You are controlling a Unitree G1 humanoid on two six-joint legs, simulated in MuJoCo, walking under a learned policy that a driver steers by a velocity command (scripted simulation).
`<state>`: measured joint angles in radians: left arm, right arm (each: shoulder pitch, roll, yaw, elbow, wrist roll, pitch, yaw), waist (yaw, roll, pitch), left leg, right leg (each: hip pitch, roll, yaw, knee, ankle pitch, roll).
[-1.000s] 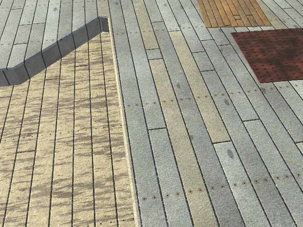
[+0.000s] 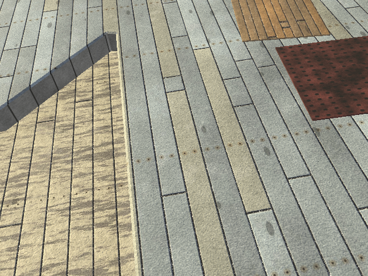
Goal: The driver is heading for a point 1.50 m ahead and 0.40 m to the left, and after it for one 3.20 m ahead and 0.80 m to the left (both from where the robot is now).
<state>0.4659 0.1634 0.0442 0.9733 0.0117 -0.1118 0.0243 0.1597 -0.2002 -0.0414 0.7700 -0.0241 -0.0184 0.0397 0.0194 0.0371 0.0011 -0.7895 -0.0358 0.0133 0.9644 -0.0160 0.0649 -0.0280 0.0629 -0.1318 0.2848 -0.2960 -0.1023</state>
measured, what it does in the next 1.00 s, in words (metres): walks ahead, turning left: left foot, then right foot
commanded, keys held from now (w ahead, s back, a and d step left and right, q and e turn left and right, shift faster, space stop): w+q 0.82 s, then w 0.18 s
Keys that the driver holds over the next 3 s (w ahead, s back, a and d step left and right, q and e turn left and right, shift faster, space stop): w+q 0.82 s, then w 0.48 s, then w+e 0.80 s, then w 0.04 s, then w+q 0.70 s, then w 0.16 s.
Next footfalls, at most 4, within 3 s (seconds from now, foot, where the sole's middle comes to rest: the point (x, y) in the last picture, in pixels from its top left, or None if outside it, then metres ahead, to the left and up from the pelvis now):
0.20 left None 0.25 0.03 -0.78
0.72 right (221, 239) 0.63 -0.05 -0.78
1.24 left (154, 225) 0.69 0.21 -0.78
1.82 right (165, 147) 1.09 0.19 -0.78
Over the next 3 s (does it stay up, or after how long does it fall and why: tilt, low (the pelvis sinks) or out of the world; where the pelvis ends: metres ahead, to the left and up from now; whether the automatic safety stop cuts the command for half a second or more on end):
stays up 1.55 0.27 -0.01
